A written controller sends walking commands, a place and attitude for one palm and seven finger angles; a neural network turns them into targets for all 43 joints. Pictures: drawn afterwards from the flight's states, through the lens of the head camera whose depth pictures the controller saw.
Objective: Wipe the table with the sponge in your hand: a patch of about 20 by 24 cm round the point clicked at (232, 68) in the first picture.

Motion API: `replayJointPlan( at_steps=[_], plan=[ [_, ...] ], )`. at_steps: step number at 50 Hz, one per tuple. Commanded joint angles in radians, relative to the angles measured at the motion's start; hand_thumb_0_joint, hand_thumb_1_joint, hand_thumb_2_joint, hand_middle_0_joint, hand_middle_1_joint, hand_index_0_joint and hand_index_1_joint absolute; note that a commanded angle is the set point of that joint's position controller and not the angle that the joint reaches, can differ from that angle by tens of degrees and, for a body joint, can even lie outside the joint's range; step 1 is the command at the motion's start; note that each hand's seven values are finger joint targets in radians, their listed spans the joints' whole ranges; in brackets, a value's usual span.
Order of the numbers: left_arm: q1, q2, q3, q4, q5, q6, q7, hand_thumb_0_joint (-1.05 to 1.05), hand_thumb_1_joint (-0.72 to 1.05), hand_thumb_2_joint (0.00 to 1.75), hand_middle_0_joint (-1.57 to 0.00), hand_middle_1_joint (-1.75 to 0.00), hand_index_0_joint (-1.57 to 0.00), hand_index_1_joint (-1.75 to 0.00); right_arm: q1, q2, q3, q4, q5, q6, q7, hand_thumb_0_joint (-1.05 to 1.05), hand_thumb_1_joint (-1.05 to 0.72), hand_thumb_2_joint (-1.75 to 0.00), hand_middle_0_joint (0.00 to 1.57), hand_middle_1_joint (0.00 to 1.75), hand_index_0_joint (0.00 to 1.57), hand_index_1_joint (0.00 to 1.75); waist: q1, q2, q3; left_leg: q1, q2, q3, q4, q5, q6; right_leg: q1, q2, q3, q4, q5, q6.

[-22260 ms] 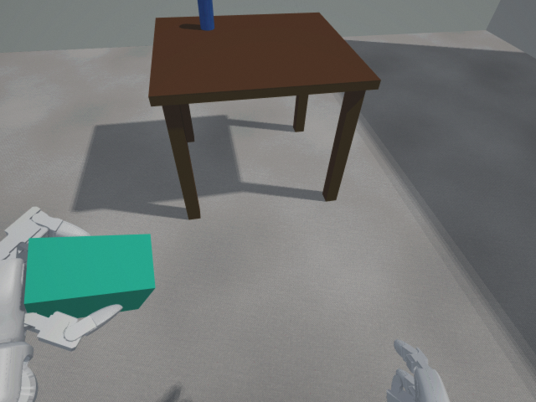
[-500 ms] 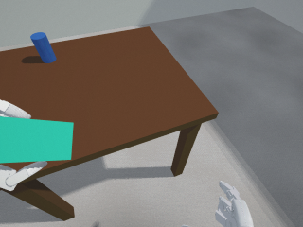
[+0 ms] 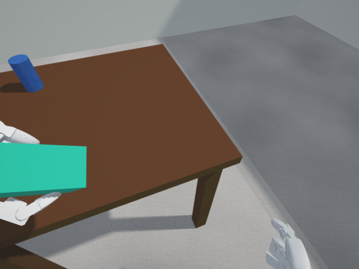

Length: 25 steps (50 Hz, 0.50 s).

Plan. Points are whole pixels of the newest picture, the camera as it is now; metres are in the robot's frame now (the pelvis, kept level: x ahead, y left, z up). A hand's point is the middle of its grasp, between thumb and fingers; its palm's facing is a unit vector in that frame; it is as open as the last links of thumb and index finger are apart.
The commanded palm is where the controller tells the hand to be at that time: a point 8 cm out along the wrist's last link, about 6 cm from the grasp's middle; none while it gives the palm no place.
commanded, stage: shuffle to correct the standing spot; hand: left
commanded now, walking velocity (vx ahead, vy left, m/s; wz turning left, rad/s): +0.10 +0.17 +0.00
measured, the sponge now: (51, 171) +0.23 +0.22 +0.17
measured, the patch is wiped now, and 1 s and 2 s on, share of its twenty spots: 0.00 0.00 0.00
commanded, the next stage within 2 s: come to a stop and stand still in 0.12 s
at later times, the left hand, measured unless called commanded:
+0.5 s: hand (20, 151) +0.27 +0.29 +0.18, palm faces +0.38 -0.81 -0.44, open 10.6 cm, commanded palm +0.20 +0.32 +0.19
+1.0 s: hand (32, 155) +0.29 +0.30 +0.13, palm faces +0.19 -0.89 -0.41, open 10.6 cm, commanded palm +0.23 +0.35 +0.19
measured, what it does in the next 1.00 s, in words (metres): steps to the left: left foot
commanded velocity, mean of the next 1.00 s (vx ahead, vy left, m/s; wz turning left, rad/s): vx -0.02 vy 0.00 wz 0.00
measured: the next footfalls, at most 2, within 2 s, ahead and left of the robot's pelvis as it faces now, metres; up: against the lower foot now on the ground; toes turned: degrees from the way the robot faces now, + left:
left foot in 0.28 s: +0.15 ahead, +0.17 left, +0.00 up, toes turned +1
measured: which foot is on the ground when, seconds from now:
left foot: down 0.00-0.04, up 0.06-0.26, down 0.28-1.00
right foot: down 0.00-1.00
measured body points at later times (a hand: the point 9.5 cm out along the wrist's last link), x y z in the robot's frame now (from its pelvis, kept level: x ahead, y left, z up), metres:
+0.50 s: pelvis +0.04 +0.04 +0.00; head +0.07 +0.04 +0.45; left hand +0.24 +0.33 +0.20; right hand +0.22 -0.15 -0.08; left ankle +0.11 +0.17 -0.73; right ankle +0.04 -0.05 -0.73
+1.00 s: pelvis +0.07 +0.07 +0.01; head +0.11 +0.11 +0.46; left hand +0.27 +0.34 +0.16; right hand +0.23 -0.18 -0.05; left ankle +0.11 +0.17 -0.73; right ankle +0.04 -0.05 -0.73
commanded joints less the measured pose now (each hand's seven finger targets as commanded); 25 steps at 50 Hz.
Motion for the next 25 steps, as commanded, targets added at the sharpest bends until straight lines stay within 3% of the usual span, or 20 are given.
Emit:
replayJointPlan(
  at_steps=[1, 2, 3, 5, 6, 7, 10, 12, 13, 14, 15, 16, 17, 18, 19, 22, 24, 25],
  plan=[
    [-0.056, 0.099, 0.036, -0.094, -0.007, -0.02, 0.013, 0.0, 0.1, 1.3, -1.2, -1.6, -1.2, -1.6, -0.044, -0.082, -0.018, -0.133, 0.006, -0.031, 0.007, 0.0, -0.9, -0.9, 0.2, 0.3, 0.2, 0.3, 0.016, -0.185, -0.095, -0.226, -0.013, -0.025, 0.221, 0.06, 0.012, 0.231, -0.328, 0.456, -0.233, 0.545, -0.016],
    [-0.103, 0.094, 0.02, -0.119, -0.009, -0.028, 0.016, 0.0, 0.1, 1.3, -1.2, -1.6, -1.2, -1.6, -0.057, -0.094, -0.025, -0.135, 0.009, -0.033, 0.014, 0.0, -0.9, -0.9, 0.2, 0.3, 0.2, 0.3, 0.02, -0.186, -0.079, -0.315, -0.019, -0.05, 0.321, -0.104, 0.004, 0.282, -0.384, 0.489, -0.237, 0.704, -0.038],
    [-0.112, 0.102, 0.023, -0.139, -0.005, -0.043, 0.02, 0.0, 0.1, 1.3, -1.2, -1.6, -1.2, -1.6, -0.065, -0.093, -0.014, -0.128, 0.004, -0.037, 0.015, 0.0, -0.9, -0.9, 0.2, 0.3, 0.2, 0.3, 0.03, -0.124, -0.07, -0.357, 0.004, -0.089, 0.356, -0.139, 0.006, 0.311, -0.397, 0.463, -0.227, 0.793, -0.045],
    [-0.114, 0.118, 0.022, -0.214, 0.005, -0.067, 0.027, 0.0, 0.1, 1.3, -1.2, -1.6, -1.2, -1.6, -0.076, -0.08, 0.002, -0.128, -0.008, -0.046, 0.016, 0.0, -0.9, -0.9, 0.2, 0.3, 0.2, 0.3, 0.039, -0.029, -0.06, -0.365, 0.024, -0.098, 0.321, -0.104, 0.01, 0.32, -0.38, 0.377, -0.196, 0.811, -0.062],
    [-0.119, 0.126, 0.02, -0.261, 0.007, -0.076, 0.03, 0.0, 0.1, 1.3, -1.2, -1.6, -1.2, -1.6, -0.086, -0.076, 0.005, -0.131, -0.014, -0.05, 0.017, 0.0, -0.9, -0.9, 0.2, 0.3, 0.2, 0.3, 0.039, -0.012, -0.06, -0.336, 0.024, -0.089, 0.272, -0.074, 0.013, 0.298, -0.364, 0.343, -0.195, 0.79, -0.067],
    [-0.156, 0.167, 0.055, -0.308, 0.006, -0.087, 0.036, 0.0, 0.1, 1.3, -1.2, -1.6, -1.2, -1.6, -0.109, -0.078, 0.005, -0.13, -0.021, -0.054, 0.015, 0.0, -0.9, -0.9, 0.2, 0.3, 0.2, 0.3, 0.038, 0.002, -0.069, -0.27, 0.021, -0.075, 0.203, -0.07, 0.017, 0.271, -0.364, 0.307, -0.18, 0.788, -0.064],
    [-0.092, 0.157, 0.071, -0.321, -0.004, -0.083, 0.043, 0.0, 0.1, 1.3, -1.2, -1.6, -1.2, -1.6, -0.101, -0.054, 0.003, -0.131, -0.022, -0.062, 0.006, 0.0, -0.9, -0.9, 0.2, 0.3, 0.2, 0.3, 0.045, -0.04, -0.105, -0.067, -0.025, -0.003, 0.022, 0.101, 0.02, 0.208, -0.309, 0.222, -0.152, 0.761, -0.032],
    [-0.065, 0.167, 0.089, -0.302, -0.011, -0.073, 0.045, 0.0, 0.1, 1.3, -1.2, -1.6, -1.2, -1.6, -0.086, -0.063, -0.011, -0.121, -0.02, -0.063, -0.003, 0.0, -0.9, -0.9, 0.2, 0.3, 0.2, 0.3, 0.021, -0.01, -0.164, 0.156, -0.047, 0.008, -0.117, 0.272, 0.026, 0.124, -0.268, 0.164, -0.021, 0.717, 0.018],
    [-0.063, 0.148, 0.08, -0.304, -0.016, -0.068, 0.041, 0.0, 0.1, 1.3, -1.2, -1.6, -1.2, -1.6, -0.076, -0.065, -0.013, -0.133, -0.015, -0.063, -0.007, 0.0, -0.9, -0.9, 0.2, 0.3, 0.2, 0.3, 0.015, 0.046, -0.197, 0.267, 0.032, -0.084, -0.142, 0.431, 0.066, 0.051, -0.194, 0.119, 0.107, 0.618, 0.061],
    [-0.058, 0.144, 0.088, -0.294, -0.016, -0.065, 0.038, 0.0, 0.1, 1.3, -1.2, -1.6, -1.2, -1.6, -0.067, -0.076, -0.02, -0.138, -0.014, -0.062, -0.007, 0.0, -0.9, -0.9, 0.2, 0.3, 0.2, 0.3, 0.018, 0.167, -0.255, 0.397, 0.18, -0.273, -0.124, 0.666, 0.152, -0.084, -0.087, 0.079, 0.26, 0.318, 0.102],
    [-0.085, 0.141, 0.082, -0.264, -0.016, -0.066, 0.031, 0.0, 0.1, 1.3, -1.2, -1.6, -1.2, -1.6, -0.052, -0.07, -0.02, -0.136, -0.015, -0.063, -0.003, 0.0, -0.9, -0.9, 0.2, 0.3, 0.2, 0.3, 0.013, 0.199, -0.272, 0.384, 0.277, -0.418, -0.19, 0.729, 0.219, -0.142, -0.025, 0.124, 0.375, -0.148, 0.099],
    [-0.106, 0.141, 0.08, -0.193, -0.014, -0.06, 0.026, 0.0, 0.1, 1.3, -1.2, -1.6, -1.2, -1.6, -0.043, -0.088, -0.029, -0.122, -0.018, -0.065, -0.006, 0.0, -0.9, -0.9, 0.2, 0.3, 0.2, 0.3, 0.01, 0.139, -0.207, 0.272, 0.288, -0.444, -0.248, 0.591, 0.22, -0.154, -0.004, 0.162, 0.398, -0.236, 0.093],
    [-0.047, 0.128, 0.087, -0.104, -0.02, -0.033, 0.022, 0.0, 0.1, 1.3, -1.2, -1.6, -1.2, -1.6, -0.061, -0.072, -0.018, -0.109, -0.022, -0.071, -0.014, 0.0, -0.9, -0.9, 0.2, 0.3, 0.2, 0.3, 0.016, 0.093, -0.161, 0.223, 0.298, -0.436, -0.267, 0.577, 0.22, -0.157, -0.029, 0.165, 0.352, -0.222, 0.101],
    [-0.055, 0.119, 0.073, -0.133, -0.011, -0.02, 0.014, 0.0, 0.1, 1.3, -1.2, -1.6, -1.2, -1.6, -0.063, -0.065, -0.009, -0.105, -0.021, -0.072, -0.012, 0.0, -0.9, -0.9, 0.2, 0.3, 0.2, 0.3, 0.014, 0.078, -0.162, 0.176, 0.273, -0.375, -0.269, 0.53, 0.188, -0.102, -0.049, 0.161, 0.259, -0.182, 0.101],
    [-0.06, 0.111, 0.07, -0.163, -0.008, -0.017, 0.012, 0.0, 0.1, 1.3, -1.2, -1.6, -1.2, -1.6, -0.058, -0.068, -0.01, -0.106, -0.015, -0.076, -0.007, 0.0, -0.9, -0.9, 0.2, 0.3, 0.2, 0.3, 0.015, 0.111, -0.169, 0.168, 0.24, -0.306, -0.255, 0.477, 0.153, -0.067, -0.048, 0.145, 0.149, -0.125, 0.101],
    [-0.005, 0.118, 0.066, -0.243, -0.014, -0.016, 0.004, 0.0, 0.1, 1.3, -1.2, -1.6, -1.2, -1.6, -0.085, -0.069, 0.012, -0.121, -0.011, -0.089, -0.001, 0.0, -0.9, -0.9, 0.2, 0.3, 0.2, 0.3, 0.018, 0.179, -0.186, 0.084, 0.18, -0.213, -0.232, 0.232, 0.084, 0.099, -0.033, 0.111, -0.166, 0.096, 0.097],
    [-0.018, 0.109, 0.051, -0.28, -0.01, -0.019, -0.001, 0.0, 0.1, 1.3, -1.2, -1.6, -1.2, -1.6, -0.098, -0.064, 0.025, -0.136, -0.016, -0.093, 0.001, 0.0, -0.9, -0.9, 0.2, 0.3, 0.2, 0.3, 0.009, 0.134, -0.162, -0.038, 0.134, -0.189, -0.213, 0.006, 0.042, 0.188, -0.056, 0.167, -0.251, 0.21, 0.083],
    [-0.028, 0.105, 0.052, -0.275, -0.011, -0.012, -0.004, 0.0, 0.1, 1.3, -1.2, -1.6, -1.2, -1.6, -0.1, -0.059, 0.026, -0.132, -0.015, -0.099, 0.002, 0.0, -0.9, -0.9, 0.2, 0.3, 0.2, 0.3, 0.015, 0.074, -0.141, -0.038, 0.098, -0.154, -0.193, -0.089, 0.022, 0.145, -0.074, 0.205, -0.276, 0.182, 0.074]
  ],
)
